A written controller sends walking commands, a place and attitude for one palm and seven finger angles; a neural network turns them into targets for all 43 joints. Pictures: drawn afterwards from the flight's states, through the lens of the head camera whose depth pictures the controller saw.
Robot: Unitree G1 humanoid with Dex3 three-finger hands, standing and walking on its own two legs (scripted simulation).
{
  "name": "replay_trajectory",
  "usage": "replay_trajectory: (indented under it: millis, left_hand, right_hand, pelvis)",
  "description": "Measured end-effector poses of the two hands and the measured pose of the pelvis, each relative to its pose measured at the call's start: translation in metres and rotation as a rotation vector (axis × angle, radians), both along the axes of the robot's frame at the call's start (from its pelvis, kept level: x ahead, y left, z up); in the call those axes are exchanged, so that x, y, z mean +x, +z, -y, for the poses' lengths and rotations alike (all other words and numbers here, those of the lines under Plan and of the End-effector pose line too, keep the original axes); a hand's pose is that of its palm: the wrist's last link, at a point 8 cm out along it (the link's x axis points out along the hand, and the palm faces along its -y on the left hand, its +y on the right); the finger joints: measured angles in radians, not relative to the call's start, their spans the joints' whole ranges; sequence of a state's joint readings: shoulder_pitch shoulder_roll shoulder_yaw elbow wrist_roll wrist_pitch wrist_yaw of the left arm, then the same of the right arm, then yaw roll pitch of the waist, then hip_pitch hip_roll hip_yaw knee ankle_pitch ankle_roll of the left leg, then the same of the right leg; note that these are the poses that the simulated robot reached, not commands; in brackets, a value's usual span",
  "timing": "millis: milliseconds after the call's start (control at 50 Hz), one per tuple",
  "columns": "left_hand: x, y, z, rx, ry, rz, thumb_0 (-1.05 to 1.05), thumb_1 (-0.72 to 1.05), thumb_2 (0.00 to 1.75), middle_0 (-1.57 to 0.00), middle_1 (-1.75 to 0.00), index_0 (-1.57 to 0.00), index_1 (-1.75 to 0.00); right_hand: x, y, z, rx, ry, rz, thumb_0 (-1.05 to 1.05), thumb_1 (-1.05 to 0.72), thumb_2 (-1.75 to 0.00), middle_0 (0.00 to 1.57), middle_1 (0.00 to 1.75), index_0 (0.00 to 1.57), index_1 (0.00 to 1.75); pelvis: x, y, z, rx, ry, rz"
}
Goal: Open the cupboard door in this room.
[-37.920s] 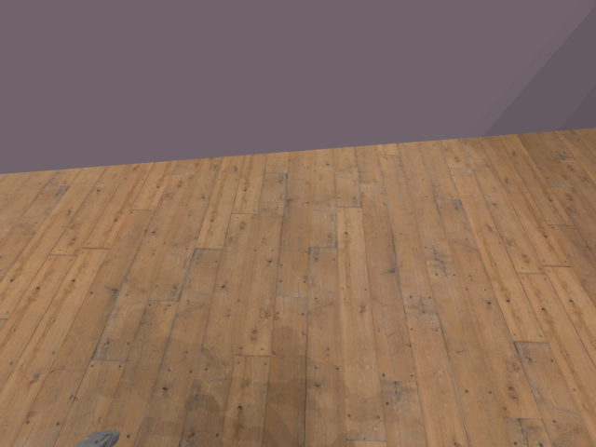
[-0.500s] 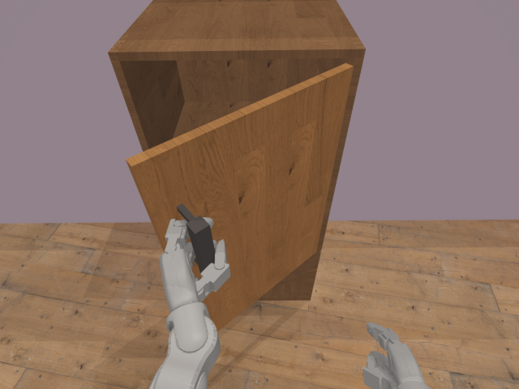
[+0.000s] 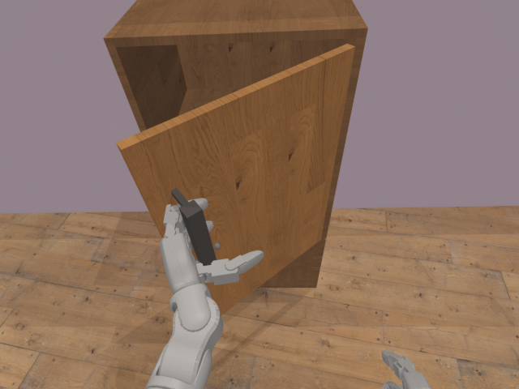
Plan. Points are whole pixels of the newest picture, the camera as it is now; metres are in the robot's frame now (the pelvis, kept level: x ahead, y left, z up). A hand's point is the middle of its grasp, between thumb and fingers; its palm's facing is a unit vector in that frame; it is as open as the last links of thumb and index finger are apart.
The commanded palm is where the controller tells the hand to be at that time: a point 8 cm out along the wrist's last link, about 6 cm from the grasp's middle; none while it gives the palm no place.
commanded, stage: open thumb and fingers to let go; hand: left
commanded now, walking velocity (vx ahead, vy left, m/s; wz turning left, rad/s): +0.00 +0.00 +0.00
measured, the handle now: (193, 229) +0.35 +0.13 +0.07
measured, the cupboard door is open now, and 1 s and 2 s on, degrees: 39 42 41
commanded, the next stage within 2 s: slide the hand sideways off the handle in 0.32 s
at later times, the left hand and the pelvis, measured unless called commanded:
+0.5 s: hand (209, 250) +0.31 +0.09 +0.07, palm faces +0.24 -0.97 -0.04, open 14.8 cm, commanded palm +0.27 +0.12 +0.07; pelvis -0.01 +0.03 +0.00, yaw +0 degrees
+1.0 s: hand (207, 278) +0.26 +0.09 +0.07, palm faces -0.07 -1.00 +0.00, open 16.2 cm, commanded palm +0.23 +0.15 +0.07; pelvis -0.02 +0.05 +0.00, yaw -2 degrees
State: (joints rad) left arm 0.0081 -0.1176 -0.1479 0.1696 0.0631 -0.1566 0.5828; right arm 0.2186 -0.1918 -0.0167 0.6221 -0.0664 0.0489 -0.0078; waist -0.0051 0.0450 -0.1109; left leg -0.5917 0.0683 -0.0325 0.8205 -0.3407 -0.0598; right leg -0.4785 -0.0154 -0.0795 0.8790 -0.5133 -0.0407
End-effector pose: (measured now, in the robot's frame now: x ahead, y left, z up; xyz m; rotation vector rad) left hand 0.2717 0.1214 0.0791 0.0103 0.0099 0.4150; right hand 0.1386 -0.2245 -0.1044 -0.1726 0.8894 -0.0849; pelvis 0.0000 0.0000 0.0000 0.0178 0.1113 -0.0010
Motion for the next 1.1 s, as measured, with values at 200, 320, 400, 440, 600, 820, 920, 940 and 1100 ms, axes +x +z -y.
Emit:
replay_trajectory:
  millis: [200, 320, 400, 440, 600, 820, 920, 940, 1100]
  left_hand:
    - [0.005, -0.002, -0.004, 0.001, -0.017, 0.005, 0.0, -0.46, 0.32, -0.27, -0.95, -0.27, -0.96]
    - [0.005, -0.002, -0.008, -0.001, -0.037, 0.003, -0.01, -0.49, 0.31, -0.36, -0.8, -0.35, -0.83]
    - [0.005, -0.002, -0.011, 0.001, -0.046, 0.005, -0.01, -0.5, 0.3, -0.41, -0.71, -0.4, -0.74]
    - [0.005, -0.002, -0.012, 0.001, -0.049, 0.006, -0.01, -0.5, 0.3, -0.43, -0.68, -0.41, -0.71]
    - [-0.003, -0.005, -0.029, 0.055, -0.5, 0.048, -0.01, -0.5, 0.3, -0.29, -0.46, -0.22, -0.47]
    - [-0.015, -0.007, -0.016, -0.024, -0.501, 0.041, -0.01, -0.5, 0.3, -0.2, -0.37, -0.21, -0.35]
    - [-0.022, -0.006, -0.018, -0.012, -0.495, 0.053, -0.01, -0.5, 0.3, -0.19, -0.35, -0.18, -0.33]
    - [-0.024, -0.006, -0.019, -0.007, -0.494, 0.053, -0.01, -0.5, 0.3, -0.19, -0.34, -0.18, -0.33]
    - [-0.037, -0.005, -0.031, -0.005, -0.472, 0.037, -0.01, -0.5, 0.3, -0.19, -0.33, -0.18, -0.32]
  right_hand:
    - [0.013, 0.009, -0.014, -0.01, 0.016, 0.047, 0.01, -0.9, -0.9, 0.2, 0.3, 0.2, 0.3]
    - [0.017, 0.011, -0.028, -0.007, 0.032, 0.057, 0.01, -0.9, -0.9, 0.2, 0.3, 0.2, 0.3]
    - [0.017, 0.011, -0.037, -0.003, 0.041, 0.057, 0.01, -0.9, -0.9, 0.2, 0.3, 0.2, 0.3]
    - [0.016, 0.011, -0.042, -0.001, 0.044, 0.055, 0.01, -0.9, -0.9, 0.2, 0.3, 0.2, 0.3]
    - [-0.004, 0.011, -0.049, 0.007, 0.012, 0.058, 0.01, -0.9, -0.9, 0.2, 0.3, 0.2, 0.3]
    - [-0.027, 0.015, -0.053, 0.017, -0.015, 0.082, 0.01, -0.9, -0.9, 0.2, 0.3, 0.2, 0.3]
    - [-0.025, 0.017, -0.052, 0.018, -0.015, 0.089, 0.01, -0.9, -0.9, 0.2, 0.3, 0.2, 0.3]
    - [-0.024, 0.017, -0.051, 0.018, -0.014, 0.091, 0.01, -0.9, -0.9, 0.2, 0.3, 0.2, 0.3]
    - [-0.007, 0.022, -0.045, 0.018, 0.001, 0.126, 0.01, -0.9, -0.9, 0.2, 0.3, 0.2, 0.3]
  pelvis:
    - [-0.005, -0.001, -0.011, -0.012, -0.001, 0.0]
    - [-0.007, -0.002, -0.02, -0.021, 0.0, 0.0]
    - [-0.01, -0.003, -0.026, -0.027, 0.001, 0.001]
    - [-0.011, -0.003, -0.029, -0.029, 0.002, 0.001]
    - [-0.02, -0.004, -0.04, -0.037, 0.002, 0.009]
    - [-0.025, -0.004, -0.051, -0.029, -0.031, 0.019]
    - [-0.025, -0.004, -0.048, -0.027, -0.037, 0.021]
    - [-0.025, -0.004, -0.048, -0.027, -0.037, 0.021]
    - [-0.019, -0.003, -0.039, -0.024, -0.034, 0.02]
